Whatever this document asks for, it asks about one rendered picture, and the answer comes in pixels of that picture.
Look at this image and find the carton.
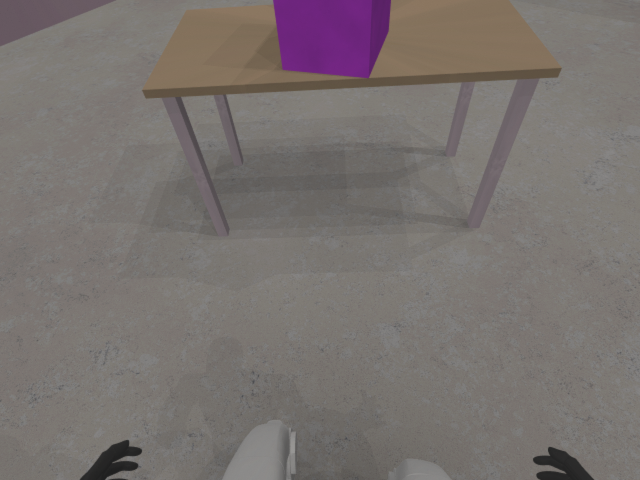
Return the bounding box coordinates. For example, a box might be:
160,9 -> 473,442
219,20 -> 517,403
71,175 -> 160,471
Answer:
273,0 -> 391,78

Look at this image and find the robot left thigh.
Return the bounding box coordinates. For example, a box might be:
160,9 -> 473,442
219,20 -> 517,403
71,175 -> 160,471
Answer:
222,423 -> 298,480

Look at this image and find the robot left hand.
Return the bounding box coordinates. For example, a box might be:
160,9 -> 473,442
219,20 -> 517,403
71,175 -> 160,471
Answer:
80,440 -> 142,480

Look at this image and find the robot right hand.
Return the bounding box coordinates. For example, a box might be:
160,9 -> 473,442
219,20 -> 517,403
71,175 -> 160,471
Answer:
533,447 -> 594,480

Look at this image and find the table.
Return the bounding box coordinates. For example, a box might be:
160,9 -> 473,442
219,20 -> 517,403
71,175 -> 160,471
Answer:
142,0 -> 562,237

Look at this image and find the robot thigh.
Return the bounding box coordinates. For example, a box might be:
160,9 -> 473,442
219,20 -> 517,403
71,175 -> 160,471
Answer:
388,459 -> 451,480
222,423 -> 298,480

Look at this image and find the robot right thigh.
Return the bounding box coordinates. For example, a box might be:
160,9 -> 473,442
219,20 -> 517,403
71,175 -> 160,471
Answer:
388,459 -> 451,480

